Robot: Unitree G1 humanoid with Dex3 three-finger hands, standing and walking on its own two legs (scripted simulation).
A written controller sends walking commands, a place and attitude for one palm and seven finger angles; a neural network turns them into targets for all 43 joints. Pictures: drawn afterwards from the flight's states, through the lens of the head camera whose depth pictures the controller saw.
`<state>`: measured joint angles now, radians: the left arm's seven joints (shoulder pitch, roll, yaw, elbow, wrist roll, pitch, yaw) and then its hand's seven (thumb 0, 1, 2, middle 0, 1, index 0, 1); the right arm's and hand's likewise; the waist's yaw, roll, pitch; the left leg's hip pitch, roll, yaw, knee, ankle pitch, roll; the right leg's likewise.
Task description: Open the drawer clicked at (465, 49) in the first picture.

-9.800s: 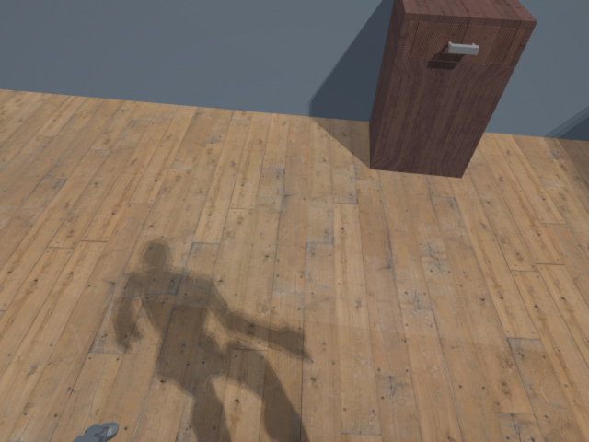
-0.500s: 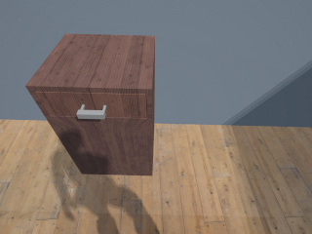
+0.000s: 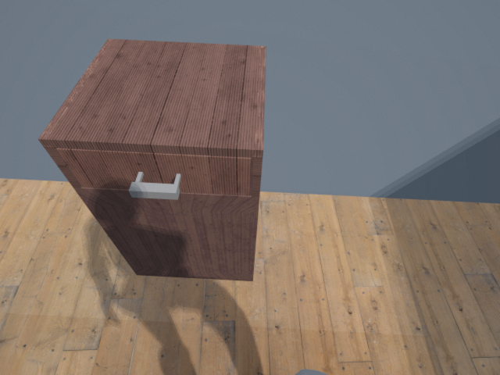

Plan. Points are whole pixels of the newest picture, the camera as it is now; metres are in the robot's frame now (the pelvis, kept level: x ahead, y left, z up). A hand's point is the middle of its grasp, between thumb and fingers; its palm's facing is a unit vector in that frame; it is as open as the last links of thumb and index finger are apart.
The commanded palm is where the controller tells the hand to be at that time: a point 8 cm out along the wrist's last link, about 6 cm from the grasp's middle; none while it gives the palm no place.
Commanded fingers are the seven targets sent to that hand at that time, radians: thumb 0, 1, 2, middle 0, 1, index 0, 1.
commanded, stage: come to a stop and stand still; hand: left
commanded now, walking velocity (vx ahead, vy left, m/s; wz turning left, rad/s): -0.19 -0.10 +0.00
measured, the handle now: (157, 183) +0.52 +0.25 -0.09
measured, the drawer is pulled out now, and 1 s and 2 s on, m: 0.00 0.00 0.00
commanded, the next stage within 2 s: look again from close up in 0.96 s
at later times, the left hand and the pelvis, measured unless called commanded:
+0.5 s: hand out of the picture +0.04 +0.14 -0.16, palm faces +0.07 -0.96 -0.26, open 7.3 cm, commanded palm none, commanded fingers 0.00 0.90 0.90 -0.20 -0.30 -0.20 -0.30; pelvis +0.02 -0.05 +0.00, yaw +0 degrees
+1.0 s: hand out of the picture -0.01 +0.15 -0.17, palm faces +0.04 -0.99 -0.17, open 7.4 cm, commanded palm none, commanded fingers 0.00 0.90 0.90 -0.20 -0.30 -0.20 -0.30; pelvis +0.00 -0.01 +0.00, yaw -1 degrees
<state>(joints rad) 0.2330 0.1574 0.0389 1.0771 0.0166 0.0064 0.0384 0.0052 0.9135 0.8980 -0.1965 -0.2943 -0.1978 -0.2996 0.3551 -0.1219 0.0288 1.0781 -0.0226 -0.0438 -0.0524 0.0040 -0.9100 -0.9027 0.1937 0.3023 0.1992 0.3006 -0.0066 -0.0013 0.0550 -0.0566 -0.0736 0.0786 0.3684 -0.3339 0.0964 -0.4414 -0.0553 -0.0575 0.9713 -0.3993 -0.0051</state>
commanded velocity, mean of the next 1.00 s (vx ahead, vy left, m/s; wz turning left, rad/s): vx -0.01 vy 0.02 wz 0.00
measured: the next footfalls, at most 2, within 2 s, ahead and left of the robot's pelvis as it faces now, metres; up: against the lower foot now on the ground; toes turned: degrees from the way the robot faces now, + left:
right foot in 0.22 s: +0.09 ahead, -0.11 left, +0.00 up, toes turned -4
left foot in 0.76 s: +0.03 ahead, +0.07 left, +0.00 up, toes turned +2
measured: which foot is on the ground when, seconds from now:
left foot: down 0.00-0.24, up 0.26-0.74, down 0.76-1.00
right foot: up 0.00-0.20, down 0.22-0.78, up 0.80-1.00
